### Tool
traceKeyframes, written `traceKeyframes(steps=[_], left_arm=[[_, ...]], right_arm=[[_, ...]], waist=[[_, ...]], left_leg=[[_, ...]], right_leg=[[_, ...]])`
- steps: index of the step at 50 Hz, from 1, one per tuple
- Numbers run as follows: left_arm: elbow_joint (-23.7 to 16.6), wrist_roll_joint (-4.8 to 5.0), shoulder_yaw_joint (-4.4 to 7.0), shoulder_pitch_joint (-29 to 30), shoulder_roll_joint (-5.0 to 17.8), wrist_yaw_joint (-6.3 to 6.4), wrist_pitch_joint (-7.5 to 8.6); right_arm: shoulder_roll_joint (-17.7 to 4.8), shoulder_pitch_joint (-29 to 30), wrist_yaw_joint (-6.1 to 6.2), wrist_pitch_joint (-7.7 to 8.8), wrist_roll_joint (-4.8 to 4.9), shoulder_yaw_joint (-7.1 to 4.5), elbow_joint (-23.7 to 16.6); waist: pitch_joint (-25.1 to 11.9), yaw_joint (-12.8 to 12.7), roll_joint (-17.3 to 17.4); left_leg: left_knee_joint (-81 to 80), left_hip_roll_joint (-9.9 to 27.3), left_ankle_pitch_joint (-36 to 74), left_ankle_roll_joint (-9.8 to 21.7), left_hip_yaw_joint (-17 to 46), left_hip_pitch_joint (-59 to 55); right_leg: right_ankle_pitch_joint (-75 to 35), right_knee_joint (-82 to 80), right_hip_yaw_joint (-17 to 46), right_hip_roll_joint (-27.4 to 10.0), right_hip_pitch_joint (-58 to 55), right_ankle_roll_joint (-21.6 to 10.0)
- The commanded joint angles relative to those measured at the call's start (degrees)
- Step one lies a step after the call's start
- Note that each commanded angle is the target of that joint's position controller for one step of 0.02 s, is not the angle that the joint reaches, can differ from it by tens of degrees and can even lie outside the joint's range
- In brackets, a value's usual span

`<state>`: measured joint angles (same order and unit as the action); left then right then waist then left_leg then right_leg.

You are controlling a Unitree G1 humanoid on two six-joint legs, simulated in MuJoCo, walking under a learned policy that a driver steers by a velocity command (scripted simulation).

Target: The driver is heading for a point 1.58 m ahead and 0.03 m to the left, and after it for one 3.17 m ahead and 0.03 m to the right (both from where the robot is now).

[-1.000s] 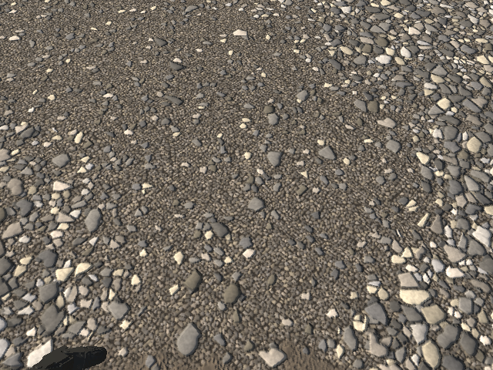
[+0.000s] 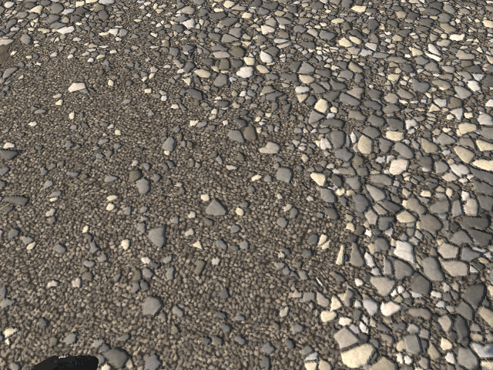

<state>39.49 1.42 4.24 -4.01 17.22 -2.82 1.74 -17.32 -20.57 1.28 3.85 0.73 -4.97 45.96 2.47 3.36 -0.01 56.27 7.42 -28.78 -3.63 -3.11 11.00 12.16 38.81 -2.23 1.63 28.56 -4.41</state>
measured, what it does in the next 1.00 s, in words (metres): walks ahead: left foot, then right foot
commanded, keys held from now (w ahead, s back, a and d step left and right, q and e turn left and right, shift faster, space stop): w+e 0.16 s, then w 0.74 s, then w+q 0.10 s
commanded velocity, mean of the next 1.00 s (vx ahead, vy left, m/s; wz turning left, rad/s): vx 0.49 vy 0.00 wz -0.22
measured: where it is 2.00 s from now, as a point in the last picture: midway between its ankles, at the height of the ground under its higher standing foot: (259, 162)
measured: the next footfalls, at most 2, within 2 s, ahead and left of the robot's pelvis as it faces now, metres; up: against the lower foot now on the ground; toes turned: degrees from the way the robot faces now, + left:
left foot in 0.44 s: +0.44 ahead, +0.08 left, +0.00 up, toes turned -10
right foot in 0.94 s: +0.68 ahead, -0.22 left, +0.00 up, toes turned -12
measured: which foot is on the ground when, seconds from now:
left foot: up 0.00-0.42, down 0.44-0.96, up 0.98-1.00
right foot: down 0.00-0.46, up 0.48-0.92, down 0.94-1.00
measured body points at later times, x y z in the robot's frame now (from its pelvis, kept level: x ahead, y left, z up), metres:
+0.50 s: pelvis +0.29 +0.01 +0.01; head +0.32 +0.01 +0.46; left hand +0.37 +0.29 -0.12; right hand +0.46 -0.27 -0.06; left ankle +0.40 +0.09 -0.72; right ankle +0.10 -0.08 -0.66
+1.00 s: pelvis +0.56 -0.09 +0.01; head +0.59 -0.10 +0.46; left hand +0.83 +0.10 -0.06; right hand +0.51 -0.37 -0.12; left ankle +0.42 +0.08 -0.67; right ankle +0.64 -0.20 -0.72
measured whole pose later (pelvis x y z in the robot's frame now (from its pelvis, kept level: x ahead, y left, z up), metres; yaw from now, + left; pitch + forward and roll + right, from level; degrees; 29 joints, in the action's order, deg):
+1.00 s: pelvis +0.56 -0.09 +0.01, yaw -10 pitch +3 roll +1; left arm 38.4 0.0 2.2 -3.0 15.1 -1.9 5.2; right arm -17.2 -22.2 0.1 2.9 1.0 -2.9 48.9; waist 1.5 3.8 0.4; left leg 45.9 0.1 -29.0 0.8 2.5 8.2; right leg 7.4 32.3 -2.0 -0.3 27.6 -1.9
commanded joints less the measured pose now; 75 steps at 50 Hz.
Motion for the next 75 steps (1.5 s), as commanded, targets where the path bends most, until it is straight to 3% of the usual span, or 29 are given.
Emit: traceKeyframes(steps=[1,3,8,12,16,19,21,22,23,24,25,27,32,38,43,45,47,48,49,50,51,52,55,61,67,70,73,74,75], left_arm=[[0.48,-0.19,2.86,-16.74,10.46,0.68,1.53],[-1.34,-0.73,1.64,-9.01,7.02,0.90,1.61],[-1.38,-0.72,1.89,-8.79,7.74,2.46,2.27],[0.87,-0.27,1.65,-12.90,7.26,3.21,2.10],[3.22,0.06,1.65,-17.54,7.81,3.23,1.88],[4.09,-0.30,1.98,-18.53,8.50,3.48,1.18],[3.67,-0.52,1.75,-17.11,8.14,3.43,0.81],[2.50,-1.15,0.87,-16.28,6.40,3.34,0.76],[2.10,-0.62,-0.50,-23.95,1.94,3.25,1.51],[2.39,-0.19,-0.84,-23.74,2.92,3.01,2.23],[1.35,0.68,0.33,-17.88,7.54,2.75,2.54],[-0.82,-0.31,0.16,-10.29,6.79,2.57,2.82],[-0.13,-1.10,-0.33,-11.78,2.91,2.64,1.62],[-2.59,-1.11,-1.40,-0.18,0.84,1.84,2.75],[-5.14,-0.46,-1.07,5.80,2.19,0.50,3.39],[-4.93,-0.55,-0.54,3.72,3.52,0.22,3.64],[-1.63,-1.10,1.66,-9.00,7.53,0.92,3.86],[-0.06,-1.92,2.90,-19.93,12.21,1.66,3.72],[0.95,-1.82,3.37,-21.34,15.01,1.46,3.28],[0.48,-1.37,1.99,-21.45,9.19,1.57,3.16],[0.60,-1.23,1.24,-18.12,7.31,1.78,3.23],[0.41,-1.51,0.76,-14.12,6.20,1.76,3.35],[1.01,-2.21,0.25,-8.60,3.04,1.59,4.51],[4.16,-2.41,1.22,-8.95,5.22,2.55,5.15],[6.66,-1.39,1.96,-13.47,7.88,3.34,3.54],[7.45,-0.60,2.41,-14.25,9.15,3.54,2.02],[6.76,-0.16,3.04,-12.47,11.58,4.32,0.62],[6.42,0.08,2.79,-11.32,11.30,4.54,0.41],[5.36,-1.36,1.66,-12.68,8.41,4.60,0.98]], right_arm=[[-7.19,7.49,-0.54,4.63,1.33,-0.28,-9.61],[-7.67,6.48,0.23,4.44,-1.19,-0.93,-8.26],[-4.60,9.00,-0.23,2.29,-1.95,-0.23,-9.65],[-1.47,17.39,-1.58,2.99,-1.34,1.41,-10.99],[-3.20,22.66,-2.92,3.64,-0.34,1.19,-12.60],[-4.64,21.56,-3.28,3.84,-0.42,0.65,-12.93],[-6.92,12.93,-2.84,3.99,-0.65,-0.70,-10.91],[-9.17,3.99,-2.55,4.03,-1.42,-1.38,-9.67],[-13.90,-3.57,-2.43,3.67,-2.17,-2.74,-8.05],[-10.27,-6.16,-2.97,3.25,-0.64,-1.91,-6.37],[-6.93,-2.59,-2.73,2.92,0.17,-0.75,-6.75],[-4.85,4.07,-2.50,2.09,-0.76,0.27,-7.30],[-5.23,6.30,-2.51,2.95,-0.72,0.44,-6.17],[-7.84,1.96,-1.70,1.92,0.17,-0.14,-3.27],[-8.97,-2.05,-1.45,0.42,0.69,-0.54,-0.50],[-9.77,-1.58,-1.11,-0.29,0.74,-0.84,-0.02],[-8.50,-0.75,-0.89,-0.77,0.61,-0.13,-0.10],[-4.88,-0.72,-0.83,-0.57,-0.97,1.42,-1.89],[0.91,-8.72,-1.12,0.48,-0.17,3.06,-2.31],[-5.63,-4.59,-1.26,1.14,1.16,1.53,-1.40],[-8.02,0.71,-1.42,1.43,2.00,0.63,-3.22],[-7.39,3.26,-1.21,1.35,1.56,0.69,-3.76],[-4.88,1.44,-1.19,-0.50,1.12,0.39,-2.94],[-2.27,6.34,-1.43,-1.75,0.68,0.71,-4.88],[-0.41,17.79,-3.68,-1.25,0.52,1.81,-9.46],[-1.30,19.77,-4.72,-1.32,0.58,1.47,-11.81],[-5.22,11.17,-4.83,-1.87,0.64,-0.73,-11.10],[-8.16,2.12,-4.16,-2.00,0.73,-2.51,-8.91],[-13.30,-5.65,-2.81,-2.74,0.78,-4.34,-7.26]], waist=[[-12.37,-9.57,-6.94],[-6.74,-4.58,-3.56],[-3.37,-2.62,-2.93],[-1.86,-6.46,-4.36],[0.04,-8.51,-4.41],[0.01,-7.19,-5.52],[-5.42,-2.20,-5.33],[-13.60,1.99,-3.57],[-23.64,1.23,9.61],[-24.87,1.87,16.44],[-15.05,2.57,9.83],[-4.06,-0.04,2.39],[-2.10,-3.95,4.79],[-0.36,0.06,3.24],[1.10,1.21,3.90],[-0.20,-0.73,4.78],[-8.35,-7.67,3.83],[-18.02,-11.58,-2.96],[-24.60,-7.49,-17.63],[-21.24,-10.51,-10.61],[-13.26,-10.08,-8.07],[-9.19,-8.15,-4.64],[-4.53,-3.75,-6.27],[-0.50,-3.45,-3.00],[3.02,-7.92,-1.31],[2.81,-7.31,-2.27],[-4.05,-1.12,-5.31],[-8.61,4.06,-4.14],[-13.80,6.53,3.33]], left_leg=[[20.59,-2.60,4.00,3.15,7.34,40.09],[11.83,0.77,10.81,3.30,7.73,31.69],[-0.94,-0.90,20.04,0.38,6.10,27.47],[-19.44,-3.91,35.64,0.48,4.44,21.90],[-26.00,-4.85,36.04,2.60,5.47,22.21],[-28.11,-5.58,28.56,5.17,5.13,21.31],[-30.43,-7.96,26.96,8.18,2.23,8.25],[-27.24,-2.21,29.43,11.75,7.40,-7.51],[-28.63,10.83,20.38,20.87,30.51,-30.67],[-37.38,15.25,8.89,22.75,46.47,-33.96],[-38.98,13.67,1.93,19.92,41.10,-27.13],[-42.21,9.07,9.32,17.60,28.76,-11.16],[-47.91,4.93,24.59,17.94,16.83,-0.50],[-48.55,2.20,29.58,15.44,7.99,-1.41],[-44.81,6.26,31.10,14.34,9.64,-9.94],[-41.14,7.17,37.84,13.21,9.83,-12.77],[-25.54,2.79,49.37,10.53,7.09,-8.12],[-7.11,-1.09,33.40,8.15,4.68,4.04],[10.85,-10.18,-3.83,5.01,5.25,25.48],[16.77,-7.65,-4.40,5.28,11.68,31.19],[17.27,-5.30,1.04,5.65,10.74,33.91],[15.16,-2.82,6.02,5.37,9.43,31.98],[10.71,0.30,13.08,4.36,9.71,24.95],[-0.97,0.25,25.94,2.82,9.77,29.30],[-17.01,-1.11,31.96,4.89,3.39,29.53],[-19.95,-2.99,25.89,7.09,0.58,29.09],[-19.88,-9.22,17.66,10.86,-3.94,15.09],[-23.95,-11.38,20.92,13.07,-3.48,1.58],[-25.35,-3.77,21.91,16.50,9.68,-15.79]], right_leg=[[8.52,-22.74,36.40,-18.20,-41.58,-14.14],[-1.62,-23.43,26.25,-13.47,-26.20,-11.36],[-14.63,-26.90,18.72,-9.83,-15.88,-11.82],[-12.38,-26.70,13.88,-7.28,-14.41,-8.39],[-10.05,-24.25,17.60,-11.07,-20.90,-8.08],[-17.52,-20.34,19.82,-13.70,-27.47,-6.79],[-34.80,-9.80,17.14,-10.37,-27.96,-4.87],[-31.17,3.00,14.79,-7.38,-21.13,-3.01],[-9.75,25.52,9.79,1.40,-0.67,1.61],[20.12,34.19,11.90,3.76,10.04,2.54],[17.56,37.99,12.69,0.12,15.45,2.21],[9.34,32.21,8.38,-4.82,14.76,2.16],[1.85,20.51,6.24,-8.25,8.73,4.34],[-16.44,-1.33,3.39,-6.48,5.25,5.52],[-12.95,-8.33,3.54,-5.01,6.02,3.35],[-8.57,-10.03,2.69,-3.93,2.33,1.75],[-9.26,-12.12,1.45,-2.55,-18.11,-1.24],[-11.49,-9.64,13.71,-14.22,-36.39,-5.11],[1.52,-15.49,38.50,-25.74,-52.50,-12.88],[9.85,-19.44,40.00,-24.31,-49.00,-10.82],[8.66,-20.84,31.38,-22.76,-42.05,-8.54],[3.64,-22.60,25.50,-20.63,-34.46,-7.48],[-5.30,-28.34,14.06,-16.58,-22.62,-6.66],[-16.92,-31.63,0.69,-15.32,-21.77,-6.22],[-19.59,-30.94,-6.31,-16.56,-28.86,-4.69],[-30.29,-26.18,-8.25,-18.13,-34.75,-3.47],[-55.78,-10.11,-10.41,-17.47,-35.70,-1.43],[-53.12,1.96,-11.62,-15.41,-30.25,0.37],[-31.14,19.94,-11.61,-12.38,-15.54,3.01]])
